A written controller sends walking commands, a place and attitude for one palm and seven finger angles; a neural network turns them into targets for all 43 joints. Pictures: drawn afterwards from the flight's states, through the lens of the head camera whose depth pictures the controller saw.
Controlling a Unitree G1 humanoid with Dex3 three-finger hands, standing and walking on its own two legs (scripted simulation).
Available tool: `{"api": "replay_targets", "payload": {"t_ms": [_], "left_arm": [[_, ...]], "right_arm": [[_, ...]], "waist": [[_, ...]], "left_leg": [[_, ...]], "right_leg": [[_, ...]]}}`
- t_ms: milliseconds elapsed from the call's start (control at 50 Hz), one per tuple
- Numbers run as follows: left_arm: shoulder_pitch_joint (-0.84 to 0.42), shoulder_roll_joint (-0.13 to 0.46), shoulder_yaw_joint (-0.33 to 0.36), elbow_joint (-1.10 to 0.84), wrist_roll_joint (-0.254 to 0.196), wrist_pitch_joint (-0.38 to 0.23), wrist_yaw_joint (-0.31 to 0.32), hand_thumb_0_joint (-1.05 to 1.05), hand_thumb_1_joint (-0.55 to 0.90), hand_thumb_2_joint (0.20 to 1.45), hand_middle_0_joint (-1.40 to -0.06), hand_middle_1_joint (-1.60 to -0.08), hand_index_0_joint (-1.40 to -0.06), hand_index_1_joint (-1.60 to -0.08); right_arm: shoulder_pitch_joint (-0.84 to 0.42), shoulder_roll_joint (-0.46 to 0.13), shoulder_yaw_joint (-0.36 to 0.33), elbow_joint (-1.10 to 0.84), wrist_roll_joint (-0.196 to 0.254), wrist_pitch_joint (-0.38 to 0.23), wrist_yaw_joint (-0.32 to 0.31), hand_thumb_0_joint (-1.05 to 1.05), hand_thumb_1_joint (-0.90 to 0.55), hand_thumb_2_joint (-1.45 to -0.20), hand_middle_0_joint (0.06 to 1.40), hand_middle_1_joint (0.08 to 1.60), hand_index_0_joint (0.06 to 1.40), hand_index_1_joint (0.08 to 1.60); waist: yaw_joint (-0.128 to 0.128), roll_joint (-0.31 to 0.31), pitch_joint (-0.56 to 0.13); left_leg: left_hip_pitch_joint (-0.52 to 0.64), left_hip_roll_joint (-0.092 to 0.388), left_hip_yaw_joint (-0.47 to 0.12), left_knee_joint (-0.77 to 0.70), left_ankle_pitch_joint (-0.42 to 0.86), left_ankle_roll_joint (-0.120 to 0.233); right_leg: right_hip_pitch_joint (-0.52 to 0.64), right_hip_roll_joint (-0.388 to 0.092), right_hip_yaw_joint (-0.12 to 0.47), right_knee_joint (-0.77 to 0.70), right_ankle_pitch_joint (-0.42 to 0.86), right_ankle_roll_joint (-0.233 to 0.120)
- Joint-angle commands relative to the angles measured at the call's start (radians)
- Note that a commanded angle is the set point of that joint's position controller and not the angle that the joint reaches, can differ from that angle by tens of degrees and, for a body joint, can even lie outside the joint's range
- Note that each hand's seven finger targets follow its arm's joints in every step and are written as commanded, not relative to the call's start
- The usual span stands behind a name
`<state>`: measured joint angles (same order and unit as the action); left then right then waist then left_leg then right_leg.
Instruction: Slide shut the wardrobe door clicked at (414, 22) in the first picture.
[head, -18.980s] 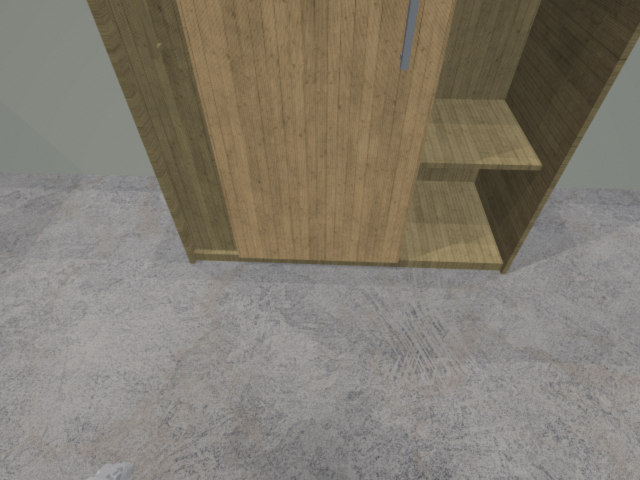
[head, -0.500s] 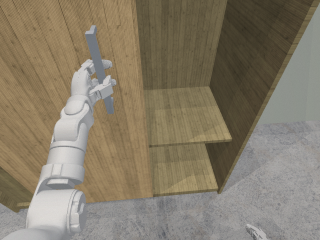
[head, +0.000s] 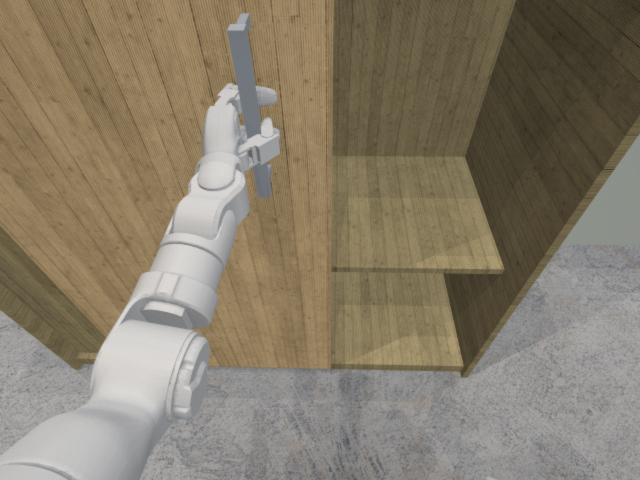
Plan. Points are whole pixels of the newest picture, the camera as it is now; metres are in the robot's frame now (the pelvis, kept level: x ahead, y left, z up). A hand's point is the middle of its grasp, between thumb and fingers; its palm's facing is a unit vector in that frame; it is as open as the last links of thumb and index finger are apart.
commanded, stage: tug the door sideways, standing still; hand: left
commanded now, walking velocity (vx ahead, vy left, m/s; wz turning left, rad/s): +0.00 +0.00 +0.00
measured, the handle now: (255, 117) +0.52 +0.11 +0.19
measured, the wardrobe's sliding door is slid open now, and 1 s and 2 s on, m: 0.42 0.42 0.35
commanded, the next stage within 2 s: step sideways, sliding the door along in 0.34 s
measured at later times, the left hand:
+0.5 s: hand (271, 142) +0.47 +0.08 +0.19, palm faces +0.06 -1.00 -0.04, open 5.7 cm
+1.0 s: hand (275, 145) +0.47 +0.08 +0.18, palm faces +0.12 -0.99 -0.07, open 5.8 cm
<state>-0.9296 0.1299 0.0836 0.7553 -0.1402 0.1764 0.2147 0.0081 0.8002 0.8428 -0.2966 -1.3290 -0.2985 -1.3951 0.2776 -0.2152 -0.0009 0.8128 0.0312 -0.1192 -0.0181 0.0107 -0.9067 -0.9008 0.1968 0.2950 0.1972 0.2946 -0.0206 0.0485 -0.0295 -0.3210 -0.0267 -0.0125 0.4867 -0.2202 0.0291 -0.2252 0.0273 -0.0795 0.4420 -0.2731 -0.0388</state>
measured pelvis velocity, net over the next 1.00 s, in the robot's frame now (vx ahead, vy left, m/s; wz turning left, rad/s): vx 0.01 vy -0.06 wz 0.00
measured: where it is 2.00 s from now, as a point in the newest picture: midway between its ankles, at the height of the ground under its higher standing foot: outside the picture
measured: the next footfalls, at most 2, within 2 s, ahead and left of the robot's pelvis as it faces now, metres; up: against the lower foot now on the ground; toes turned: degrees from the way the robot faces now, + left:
right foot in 1.22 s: +0.17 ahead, -0.28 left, +0.00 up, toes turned +4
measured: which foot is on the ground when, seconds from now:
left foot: down 0.00-1.00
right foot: down 0.00-0.98, up 1.00-1.00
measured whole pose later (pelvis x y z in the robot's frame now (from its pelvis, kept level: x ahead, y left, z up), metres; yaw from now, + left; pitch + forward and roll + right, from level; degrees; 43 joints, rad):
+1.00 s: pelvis +0.01 -0.06 -0.01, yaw +0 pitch -1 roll +0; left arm -0.86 0.23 0.04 0.59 -0.14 -0.04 0.13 -0.01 0.78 0.87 -0.43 -1.40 -0.24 -1.40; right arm 0.19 -0.26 -0.01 0.74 0.04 -0.08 -0.09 0.01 -0.91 -0.90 0.20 0.30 0.20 0.29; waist 0.06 0.01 0.15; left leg -0.30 0.05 0.05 0.64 -0.21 0.02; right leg -0.25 0.07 -0.10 0.70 -0.35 -0.06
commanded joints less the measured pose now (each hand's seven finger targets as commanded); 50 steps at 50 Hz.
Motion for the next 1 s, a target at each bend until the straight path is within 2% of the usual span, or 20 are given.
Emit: {"api": "replay_targets", "payload": {"t_ms": [0,160,420,440,460,500,540,620,680,740,760,780,800,820,840,880,920,940,960,980], "left_arm": [[-0.667,-0.156,-0.175,-0.230,-0.001,-0.103,-0.083,0.000,0.900,0.900,-0.450,-1.400,-0.450,-1.400],[-0.707,-0.177,-0.181,-0.143,-0.014,-0.140,-0.082,0.000,0.900,0.900,-0.450,-1.400,-0.450,-1.400],[-0.807,-0.152,-0.177,-0.166,-0.012,-0.197,-0.076,0.000,0.900,0.900,-0.450,-1.400,-0.450,-1.400],[-0.633,0.423,0.147,-0.125,0.058,-0.257,-0.080,0.000,0.900,0.900,-0.450,-1.400,-0.450,-1.400],[-0.615,0.273,0.022,-0.120,0.067,-0.281,-0.106,0.000,0.900,0.900,-0.450,-1.400,-0.450,-1.400],[-0.627,0.191,-0.033,-0.176,0.046,-0.315,-0.131,0.000,0.900,0.900,-0.450,-1.400,-0.450,-1.400],[-0.612,0.192,-0.041,-0.207,0.034,-0.330,-0.147,0.000,0.900,0.900,-0.450,-1.400,-0.450,-1.400],[-0.580,0.240,-0.026,-0.246,0.020,-0.323,-0.158,0.000,0.900,0.900,-0.450,-1.400,-0.450,-1.400],[-0.590,0.205,-0.053,-0.314,0.015,-0.317,-0.162,0.000,0.900,0.900,-0.450,-1.400,-0.450,-1.400],[-0.535,0.235,-0.036,-0.295,0.027,-0.295,-0.158,0.000,0.900,0.900,-0.450,-1.400,-0.450,-1.400],[-0.548,0.205,-0.056,-0.332,0.029,-0.292,-0.158,0.000,0.900,0.900,-0.450,-1.400,-0.450,-1.400],[-0.524,0.226,-0.033,-0.319,0.032,-0.284,-0.153,0.000,0.900,0.900,-0.450,-1.400,-0.450,-1.400],[-0.519,0.201,-0.045,-0.315,0.029,-0.280,-0.151,0.000,0.900,0.900,-0.450,-1.400,-0.450,-1.400],[-0.541,0.163,-0.067,-0.335,0.031,-0.294,-0.152,0.000,0.900,0.900,-0.450,-1.400,-0.450,-1.400],[-0.543,0.153,-0.077,-0.343,0.036,-0.313,-0.154,0.000,0.900,0.900,-0.450,-1.400,-0.450,-1.400],[-0.554,0.077,-0.143,-0.427,0.042,-0.338,-0.160,0.000,0.900,0.900,-0.450,-1.400,-0.450,-1.400],[-0.538,0.049,-0.172,-0.504,0.035,-0.345,-0.158,0.000,0.900,0.900,-0.450,-1.400,-0.450,-1.400],[-0.533,0.037,-0.192,-0.551,0.025,-0.348,-0.161,0.000,0.900,0.900,-0.450,-1.400,-0.450,-1.400],[-0.549,0.000,-0.221,-0.606,0.007,-0.350,-0.173,0.000,0.900,0.900,-0.450,-1.400,-0.450,-1.400],[-0.552,-0.036,-0.238,-0.601,-0.001,-0.340,-0.188,0.000,0.900,0.900,-0.450,-1.400,-0.450,-1.400]], "right_arm": [[-0.006,-0.138,-0.044,-0.077,0.001,-0.071,0.001,0.000,-0.900,-0.900,0.200,0.300,0.200,0.300],[0.012,-0.140,-0.040,-0.056,0.002,-0.114,0.009,0.000,-0.900,-0.900,0.200,0.300,0.200,0.300],[0.030,-0.152,-0.043,-0.050,0.003,-0.150,0.020,0.000,-0.900,-0.900,0.200,0.300,0.200,0.300],[0.023,-0.235,-0.053,-0.068,-0.010,-0.107,-0.020,0.000,-0.900,-0.900,0.200,0.300,0.200,0.300],[0.003,-0.195,-0.041,-0.088,-0.008,-0.083,-0.030,0.000,-0.900,-0.900,0.200,0.300,0.200,0.300],[-0.022,-0.178,-0.034,-0.119,0.001,-0.078,-0.043,0.000,-0.900,-0.900,0.200,0.300,0.200,0.300],[-0.041,-0.168,-0.033,-0.139,0.001,-0.070,-0.061,0.000,-0.900,-0.900,0.200,0.300,0.200,0.300],[-0.062,-0.173,-0.036,-0.152,-0.004,-0.046,-0.085,0.000,-0.900,-0.900,0.200,0.300,0.200,0.300],[-0.090,-0.163,-0.032,-0.166,0.002,-0.029,-0.087,0.000,-0.900,-0.900,0.200,0.300,0.200,0.300],[-0.101,-0.175,-0.032,-0.169,0.013,-0.004,-0.088,0.000,-0.900,-0.900,0.200,0.300,0.200,0.300],[-0.106,-0.157,-0.028,-0.178,0.020,-0.004,-0.086,0.000,-0.900,-0.900,0.200,0.300,0.200,0.300],[-0.111,-0.152,-0.031,-0.180,0.023,-0.001,-0.087,0.000,-0.900,-0.900,0.200,0.300,0.200,0.300],[-0.141,-0.148,-0.033,-0.183,0.030,-0.004,-0.088,0.000,-0.900,-0.900,0.200,0.300,0.200,0.300],[-0.147,-0.139,-0.030,-0.181,0.032,-0.012,-0.087,0.000,-0.900,-0.900,0.200,0.300,0.200,0.300],[-0.139,-0.129,-0.029,-0.173,0.032,-0.016,-0.079,0.000,-0.900,-0.900,0.200,0.300,0.200,0.300],[-0.143,-0.105,-0.020,-0.173,0.021,-0.021,-0.079,0.000,-0.900,-0.900,0.200,0.300,0.200,0.300],[-0.124,-0.117,-0.029,-0.169,0.010,-0.011,-0.080,0.000,-0.900,-0.900,0.200,0.300,0.200,0.300],[-0.107,-0.151,-0.046,-0.177,0.009,-0.004,-0.075,0.000,-0.900,-0.900,0.200,0.300,0.200,0.300],[-0.116,-0.169,-0.061,-0.190,0.006,0.003,-0.057,0.000,-0.900,-0.900,0.200,0.300,0.200,0.300],[-0.169,-0.150,-0.050,-0.203,0.002,0.012,-0.027,0.000,-0.900,-0.900,0.200,0.300,0.200,0.300]], "waist": [[-0.118,-0.037,-0.386],[-0.128,-0.034,-0.364],[-0.139,-0.004,-0.396],[-0.012,-0.101,-0.373],[-0.041,-0.132,-0.348],[-0.043,-0.069,-0.355],[-0.042,0.034,-0.353],[-0.027,0.082,-0.308],[-0.020,0.063,-0.304],[-0.007,-0.022,-0.301],[-0.010,-0.110,-0.313],[-0.002,-0.251,-0.297],[0.017,-0.323,-0.246],[0.025,-0.281,-0.229],[0.034,-0.224,-0.232],[0.015,-0.128,-0.225],[-0.019,-0.075,-0.276],[-0.042,0.010,-0.340],[-0.047,0.209,-0.380],[-0.012,0.174,-0.372]], "left_leg": [[0.391,0.031,-0.068,0.014,0.362,-0.029],[0.352,0.025,-0.071,0.007,0.263,-0.028],[0.382,0.033,-0.089,0.013,0.272,-0.043],[0.236,0.111,-0.066,0.012,0.211,0.022],[0.194,0.104,-0.035,-0.007,0.136,0.029],[0.214,0.129,-0.059,-0.031,0.061,0.031],[0.281,0.191,-0.129,-0.051,0.040,0.051],[0.398,0.319,-0.314,-0.065,0.165,0.125],[0.431,0.334,-0.278,0.002,0.305,0.123],[0.229,0.235,-0.102,0.129,0.320,0.062],[0.135,0.178,-0.008,0.211,0.238,0.032],[0.004,0.113,0.054,0.314,0.128,0.004],[-0.154,0.057,0.053,0.423,-0.143,-0.010],[-0.219,0.045,0.038,0.488,-0.273,-0.009],[-0.221,0.059,0.033,0.479,-0.276,-0.002],[-0.178,0.081,0.046,0.309,-0.193,0.004],[0.109,0.111,0.041,0.063,0.106,0.019],[0.418,0.215,-0.079,-0.003,0.572,0.076],[0.703,0.423,-0.357,0.062,1.007,0.181],[0.699,0.522,-0.478,0.046,0.912,0.201]], "right_leg": [[-0.137,0.035,0.049,-0.034,0.320,0.009],[-0.173,0.036,0.049,-0.031,0.251,0.010],[-0.213,0.039,0.044,-0.012,0.225,0.009],[-0.173,-0.012,0.085,-0.029,0.119,0.043],[-0.131,-0.022,0.080,-0.020,0.116,0.049],[-0.136,-0.021,0.073,0.014,0.070,0.044],[-0.184,-0.010,0.074,0.090,0.020,0.045],[-0.269,0.005,0.099,0.214,-0.132,0.030],[-0.208,-0.011,0.115,0.132,-0.131,0.013],[0.047,-0.041,0.114,-0.026,0.100,-0.003],[0.140,-0.101,0.165,-0.063,0.149,-0.030],[0.227,-0.184,0.278,-0.099,0.229,-0.074],[0.318,-0.254,0.377,-0.103,0.471,-0.132],[0.381,-0.285,0.388,-0.057,0.722,-0.141],[0.418,-0.284,0.335,-0.014,0.836,-0.104],[0.438,-0.255,0.245,0.071,0.919,-0.079],[0.278,-0.182,0.127,0.241,0.863,-0.023],[0.012,-0.106,0.065,0.394,0.676,0.056],[-0.356,-0.007,0.113,0.614,0.044,0.087],[-0.394,-0.041,0.272,0.719,-0.267,0.035]]}}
